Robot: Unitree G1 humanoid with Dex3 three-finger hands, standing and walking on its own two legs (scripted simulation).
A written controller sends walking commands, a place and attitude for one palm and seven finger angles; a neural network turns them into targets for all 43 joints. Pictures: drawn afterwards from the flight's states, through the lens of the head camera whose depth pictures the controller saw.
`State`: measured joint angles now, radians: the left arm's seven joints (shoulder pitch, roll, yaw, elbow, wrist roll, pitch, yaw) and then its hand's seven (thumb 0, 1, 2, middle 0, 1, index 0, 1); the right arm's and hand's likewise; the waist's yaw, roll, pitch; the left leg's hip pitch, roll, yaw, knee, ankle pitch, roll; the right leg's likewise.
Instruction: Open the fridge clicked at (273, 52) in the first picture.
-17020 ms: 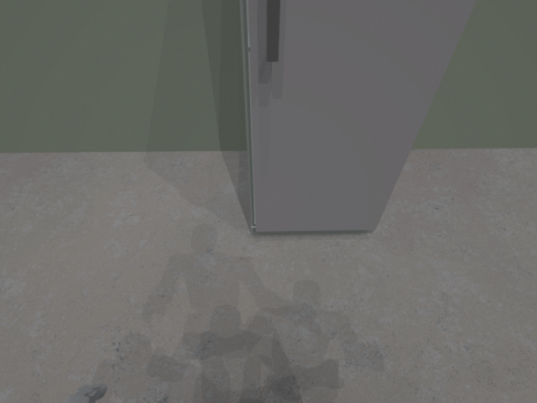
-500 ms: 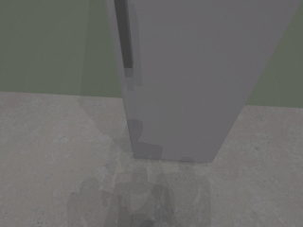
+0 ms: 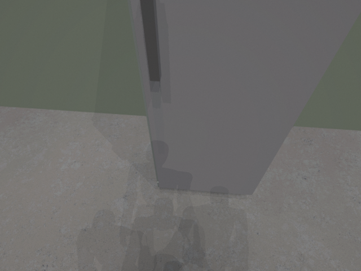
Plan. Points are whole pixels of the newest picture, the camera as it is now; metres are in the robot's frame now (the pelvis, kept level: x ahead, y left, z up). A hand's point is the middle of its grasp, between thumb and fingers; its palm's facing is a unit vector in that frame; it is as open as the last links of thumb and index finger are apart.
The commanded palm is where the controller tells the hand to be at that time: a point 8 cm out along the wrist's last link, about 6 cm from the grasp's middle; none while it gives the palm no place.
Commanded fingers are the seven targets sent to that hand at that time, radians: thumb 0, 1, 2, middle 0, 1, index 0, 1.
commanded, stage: shuffle to correct the standing spot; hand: left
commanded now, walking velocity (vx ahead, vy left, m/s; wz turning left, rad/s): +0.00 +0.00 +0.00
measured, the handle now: (152, 28) +0.60 +0.11 +0.23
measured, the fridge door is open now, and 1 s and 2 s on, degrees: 0 0 0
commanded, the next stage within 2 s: come to a stop and stand still in 0.56 s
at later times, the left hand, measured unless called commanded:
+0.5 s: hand out of the picture +0.06 +0.17 -0.19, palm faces +0.01 -0.99 -0.15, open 7.4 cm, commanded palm none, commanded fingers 0.00 0.90 0.90 -0.20 -0.30 -0.20 -0.30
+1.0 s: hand (137, 239) +0.23 +0.14 -0.18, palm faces +0.08 -0.97 -0.21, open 7.3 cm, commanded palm none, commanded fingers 0.00 0.90 0.90 -0.20 -0.30 -0.20 -0.30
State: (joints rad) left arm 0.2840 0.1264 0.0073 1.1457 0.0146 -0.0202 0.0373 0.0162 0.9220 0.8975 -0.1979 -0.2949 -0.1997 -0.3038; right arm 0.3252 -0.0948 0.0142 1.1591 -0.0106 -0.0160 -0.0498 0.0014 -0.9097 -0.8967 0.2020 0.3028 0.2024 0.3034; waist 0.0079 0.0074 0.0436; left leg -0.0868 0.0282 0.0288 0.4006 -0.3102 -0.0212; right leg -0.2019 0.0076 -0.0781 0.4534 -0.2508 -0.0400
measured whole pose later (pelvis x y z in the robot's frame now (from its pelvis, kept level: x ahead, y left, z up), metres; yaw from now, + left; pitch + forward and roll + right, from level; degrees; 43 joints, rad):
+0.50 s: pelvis +0.07 +0.01 -0.02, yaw +0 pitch +1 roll +0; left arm 0.29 0.14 0.06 1.12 0.03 0.01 0.00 0.01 0.91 0.90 -0.20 -0.29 -0.20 -0.30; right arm 0.45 -0.07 0.01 1.14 -0.04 -0.07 -0.06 0.00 -0.91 -0.90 0.20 0.30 0.20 0.30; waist -0.04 -0.02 0.08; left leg -0.03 0.02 0.04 0.48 -0.47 0.00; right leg -0.49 -0.03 -0.09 1.10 -0.50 -0.06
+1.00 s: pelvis +0.19 -0.04 -0.01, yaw +1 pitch +0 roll +0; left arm 0.20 0.16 0.05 1.01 0.03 0.00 0.04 0.01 0.93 0.90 -0.20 -0.30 -0.20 -0.30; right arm 0.09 -0.18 -0.05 0.98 -0.01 0.03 -0.03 0.00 -0.91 -0.90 0.20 0.30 0.20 0.30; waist 0.04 -0.01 0.11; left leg -0.42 0.01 0.06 0.75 -0.39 -0.05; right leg -0.27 -0.01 -0.13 0.56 -0.28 -0.06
